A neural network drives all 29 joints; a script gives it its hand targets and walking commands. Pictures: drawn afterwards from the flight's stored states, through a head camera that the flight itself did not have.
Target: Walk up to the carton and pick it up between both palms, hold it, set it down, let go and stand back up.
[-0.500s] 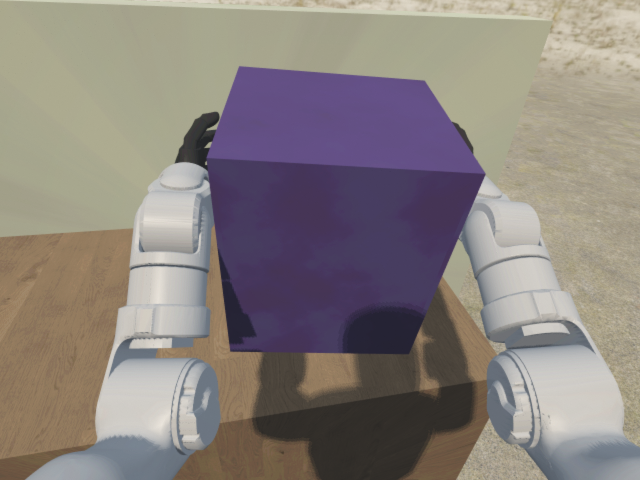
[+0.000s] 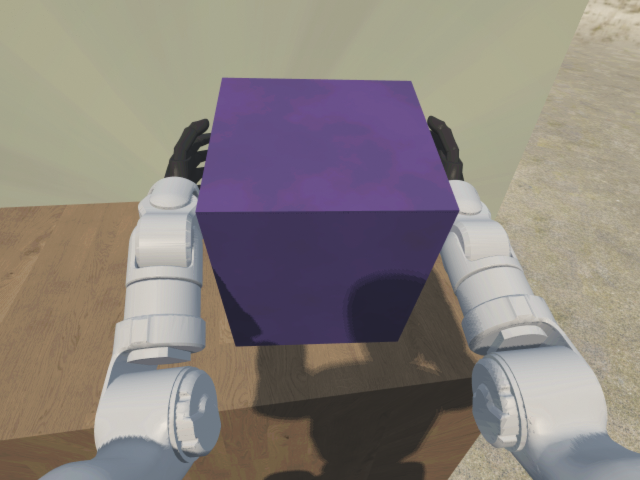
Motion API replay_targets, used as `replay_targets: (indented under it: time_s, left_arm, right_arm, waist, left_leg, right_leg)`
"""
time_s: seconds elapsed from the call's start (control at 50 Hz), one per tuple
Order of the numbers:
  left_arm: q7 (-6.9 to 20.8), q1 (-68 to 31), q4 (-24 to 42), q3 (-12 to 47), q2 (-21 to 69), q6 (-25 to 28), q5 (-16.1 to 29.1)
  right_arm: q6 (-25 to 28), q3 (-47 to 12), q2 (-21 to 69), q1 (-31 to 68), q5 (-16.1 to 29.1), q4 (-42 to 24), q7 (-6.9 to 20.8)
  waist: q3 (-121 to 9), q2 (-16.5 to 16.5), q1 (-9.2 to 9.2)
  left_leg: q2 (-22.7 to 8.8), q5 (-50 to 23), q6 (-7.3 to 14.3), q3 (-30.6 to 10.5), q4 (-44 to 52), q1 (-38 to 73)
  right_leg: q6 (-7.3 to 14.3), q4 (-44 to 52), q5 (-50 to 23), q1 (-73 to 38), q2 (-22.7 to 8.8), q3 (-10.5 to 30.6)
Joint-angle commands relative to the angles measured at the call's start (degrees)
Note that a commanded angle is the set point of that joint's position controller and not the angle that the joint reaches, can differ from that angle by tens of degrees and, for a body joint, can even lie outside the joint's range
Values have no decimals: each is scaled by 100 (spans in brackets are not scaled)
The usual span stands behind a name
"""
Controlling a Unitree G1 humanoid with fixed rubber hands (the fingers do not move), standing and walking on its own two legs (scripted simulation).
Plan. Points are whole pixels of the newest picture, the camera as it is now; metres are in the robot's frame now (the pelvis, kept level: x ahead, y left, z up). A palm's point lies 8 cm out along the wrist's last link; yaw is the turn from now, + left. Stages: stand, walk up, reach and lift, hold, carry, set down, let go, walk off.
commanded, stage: set down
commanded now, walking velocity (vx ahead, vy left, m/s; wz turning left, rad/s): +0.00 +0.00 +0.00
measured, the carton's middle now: (318, 221) +0.38 +0.03 +0.20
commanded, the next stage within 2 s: none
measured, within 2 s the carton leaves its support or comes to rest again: neither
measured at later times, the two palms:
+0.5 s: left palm (190, 205) +0.38 +0.18 +0.21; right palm (442, 203) +0.41 -0.12 +0.22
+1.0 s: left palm (194, 235) +0.39 +0.19 +0.16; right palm (427, 227) +0.42 -0.12 +0.17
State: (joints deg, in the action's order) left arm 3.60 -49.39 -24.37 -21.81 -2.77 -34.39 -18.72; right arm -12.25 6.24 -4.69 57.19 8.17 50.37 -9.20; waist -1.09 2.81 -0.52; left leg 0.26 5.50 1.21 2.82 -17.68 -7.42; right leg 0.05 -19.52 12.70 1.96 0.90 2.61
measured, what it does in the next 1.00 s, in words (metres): stands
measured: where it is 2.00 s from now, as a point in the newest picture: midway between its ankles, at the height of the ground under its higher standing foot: outside the picture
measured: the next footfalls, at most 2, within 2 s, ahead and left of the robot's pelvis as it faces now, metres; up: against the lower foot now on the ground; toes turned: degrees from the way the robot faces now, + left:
none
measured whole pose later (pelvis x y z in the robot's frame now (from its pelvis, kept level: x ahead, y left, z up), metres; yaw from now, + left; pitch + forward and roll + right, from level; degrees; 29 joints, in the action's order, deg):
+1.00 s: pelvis +0.01 +0.00 +0.00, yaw +0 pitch -5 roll +0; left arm 1.6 -40.9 -25.4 -21.8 1.7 -27.9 -20.7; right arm -4.8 6.2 -3.5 49.3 4.0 53.5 -7.0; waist 1.3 2.8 1.7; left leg 0.1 6.3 0.8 2.8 -17.4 -6.3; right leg 0.1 -18.7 13.2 0.6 1.0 2.5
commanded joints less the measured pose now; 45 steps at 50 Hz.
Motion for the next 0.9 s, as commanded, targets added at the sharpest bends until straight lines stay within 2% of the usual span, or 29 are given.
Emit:
replay_targets:
  time_s: [0.0, 0.04, 0.06, 0.08, 0.1, 0.14, 0.16, 0.2, 0.24, 0.26, 0.28, 0.32, 0.36, 0.4, 0.42, 0.44, 0.46, 0.54, 0.58, 0.6, 0.64, 0.68, 0.7, 0.72, 0.78, 0.8, 0.84, 0.86, 0.88]
  left_arm:
    - [349, -3412, 1561, 2553, 3326, 658, 926]
    - [356, -2910, 1566, 2417, 3107, 574, 807]
    - [381, -2913, 1619, 2391, 3059, 488, 788]
    - [438, -2582, 951, 2082, 2808, 334, 587]
    - [497, -2604, 926, 1839, 2692, 291, 471]
    - [586, -2570, 1102, 1713, 2659, 272, 328]
    - [603, -2520, 799, 1455, 2533, 256, 263]
    - [624, -2885, 1146, 1583, 2621, 306, 358]
    - [610, -2739, 827, 1586, 2689, 341, 354]
    - [557, -3233, 1244, 1898, 2789, 477, 543]
    - [519, -3079, 1255, 1943, 2919, 512, 588]
    - [438, -2937, 1155, 2193, 3041, 565, 663]
    - [389, -2837, 1023, 2013, 3071, 588, 563]
    - [413, -2903, 857, 1908, 3043, 615, 499]
    - [400, -2782, 807, 1755, 2903, 639, 380]
    - [447, -2733, 500, 1597, 2803, 605, 329]
    - [463, -2669, 367, 1458, 2742, 573, 213]
    - [576, -2589, 196, 1289, 2735, 635, 182]
    - [502, -2642, 630, 1562, 2985, 749, 298]
    - [518, -2722, 520, 1589, 2967, 768, 330]
    - [407, -3129, 923, 2109, 3342, 962, 582]
    - [266, -3101, 1130, 2428, 3559, 1079, 659]
    - [238, -3123, 1085, 2388, 3474, 1173, 701]
    - [232, -3157, 897, 2291, 3399, 1223, 681]
    - [291, -2492, 321, 1751, 3122, 1183, 320]
    - [354, -2534, 246, 1642, 3027, 1154, 273]
    - [393, -2159, 307, 1592, 3084, 1125, 172]
    - [422, -2043, 190, 1504, 2994, 1069, 74]
    - [432, -2266, 230, 1541, 3037, 1063, 153]
  right_arm:
    - [660, -1541, 3065, 3144, 211, -1665, 608]
    - [565, -1648, 2947, 2709, 299, -1503, 593]
    - [518, -1503, 2912, 2448, 267, -1328, 599]
    - [435, -1298, 2662, 2584, 161, -1099, 604]
    - [364, -1308, 2652, 2523, 116, -1036, 624]
    - [361, -1265, 2682, 2408, 145, -1027, 645]
    - [361, -1222, 2653, 2604, 97, -962, 657]
    - [443, -1355, 2872, 2857, 78, -1376, 635]
    - [516, -1416, 2935, 3016, 31, -1390, 654]
    - [581, -1351, 3014, 3115, 3, -1529, 688]
    - [650, -1525, 3139, 3198, 6, -1776, 685]
    - [696, -1552, 3186, 3024, -30, -1790, 719]
    - [661, -1393, 3148, 2910, -155, -1411, 781]
    - [658, -1232, 3096, 2816, -272, -1221, 789]
    - [614, -1267, 3065, 2714, -208, -1061, 832]
    - [601, -1070, 2980, 2690, -364, -902, 846]
    - [575, -985, 2927, 2544, -376, -746, 862]
    - [650, -795, 2935, 2649, -579, -902, 868]
    - [785, -1084, 3134, 2655, -480, -1228, 854]
    - [815, -992, 3045, 2794, -517, -1244, 851]
    - [969, -1121, 3275, 2899, -526, -1440, 840]
    - [1055, -1107, 3201, 2796, -549, -1360, 912]
    - [1111, -1202, 3323, 2748, -521, -1300, 899]
    - [1094, -1141, 3319, 2678, -600, -1142, 895]
    - [987, -986, 3269, 2305, -671, -709, 929]
    - [913, -827, 3199, 2147, -724, -547, 913]
    - [919, -832, 3102, 1975, -741, -574, 911]
    - [885, -779, 2949, 1865, -711, -504, 929]
    - [902, -786, 2934, 2096, -670, -612, 935]
  waist:
    - [-2981, -456, -165]
    - [-2832, -370, -88]
    - [-2651, -304, -206]
    - [-2072, -217, -129]
    - [-1906, -34, -59]
    - [-1798, -7, -28]
    - [-1559, 40, 130]
    - [-1715, 51, 104]
    - [-1714, 9, 230]
    - [-1993, -112, 95]
    - [-2102, -5, 177]
    - [-2130, -130, 139]
    - [-1924, -119, 249]
    - [-1777, -66, 214]
    - [-1688, -123, 375]
    - [-1375, -22, 327]
    - [-1214, -58, 304]
    - [-1177, 54, 382]
    - [-1744, -82, 383]
    - [-1669, 16, 319]
    - [-2177, -179, 144]
    - [-2644, -440, 81]
    - [-2666, -425, 197]
    - [-2516, -278, 160]
    - [-1721, -139, 401]
    - [-1538, -20, 292]
    - [-1703, -53, 358]
    - [-1470, -173, 291]
    - [-1477, -116, 350]
  left_leg:
    - [-109, -2412, -364, -100, -351, 3314]
    - [-92, -2628, -337, -130, -389, 3269]
    - [-89, -2335, -328, -103, -295, 3200]
    - [-52, -1885, -229, -35, -174, 2783]
    - [-26, -1635, -139, -36, -66, 2631]
    - [34, -1562, -109, 60, -10, 2432]
    - [52, -1149, -18, 103, 99, 2193]
    - [99, -1065, 1, 141, 87, 2084]
    - [86, -843, 29, 111, 122, 2044]
    - [56, -937, -42, 95, 92, 2083]
    - [68, -1048, -50, 129, 46, 2155]
    - [3, -1096, -93, 58, 51, 2177]
    - [7, -1089, -108, 131, 81, 2226]
    - [15, -927, -76, 149, 135, 2234]
    - [14, -1012, -54, 195, 133, 2143]
    - [13, -537, -9, 213, 254, 1967]
    - [1, -532, -20, 224, 321, 1845]
    - [37, -190, 68, 277, 427, 1762]
    - [19, -991, -17, 204, 182, 2048]
    - [-5, -955, -36, 263, 200, 2006]
    - [-11, -1405, -143, 164, 23, 2188]
    - [-122, -1800, -313, 32, -70, 2744]
    - [-87, -1954, -299, 101, -169, 2728]
    - [-56, -1583, -220, 166, -74, 2489]
    - [-22, -1246, -142, 231, 85, 2142]
    - [10, -1109, -108, 286, 147, 2049]
    - [-47, -1380, -149, 209, 145, 2201]
    - [-14, -1263, -170, 227, 211, 2166]
    - [-50, -1179, -130, 195, 238, 2050]
  right_leg:
    - [-214, 685, -1419, 438, 261, -734]
    - [-214, 677, -1753, 187, 260, -688]
    - [-240, 721, -1683, 226, 214, -688]
    - [-224, 783, -1445, 181, 197, -662]
    - [-250, 782, -1324, 136, 169, -653]
    - [-308, 746, -1418, 59, 151, -641]
    - [-313, 781, -1064, 150, 93, -583]
    - [-373, 677, -1309, 111, 64, -599]
    - [-348, 724, -857, 237, 74, -604]
    - [-307, 660, -845, 273, 100, -609]
    - [-313, 668, -961, 271, 116, -643]
    - [-275, 690, -853, 292, 118, -628]
    - [-227, 731, -657, 412, 153, -645]
    - [-255, 781, -616, 561, 110, -646]
    - [-237, 758, -674, 565, 139, -591]
    - [-237, 825, -236, 620, 98, -614]
    - [-222, 809, -238, 569, 103, -629]
    - [-249, 877, 114, 637, 53, -628]
    - [-227, 718, -551, 512, 120, -650]
    - [-225, 735, -521, 484, 121, -683]
    - [-204, 673, -815, 497, 157, -721]
    - [-123, 705, -739, 767, 205, -799]
    - [-125, 749, -839, 746, 169, -764]
    - [-138, 778, -729, 736, 161, -715]
    - [-178, 796, -594, 656, 145, -653]
    - [-223, 840, -616, 651, 123, -635]
    - [-168, 820, -684, 494, 156, -678]
    - [-149, 880, -527, 538, 167, -702]
    - [-141, 853, -345, 607, 169, -686]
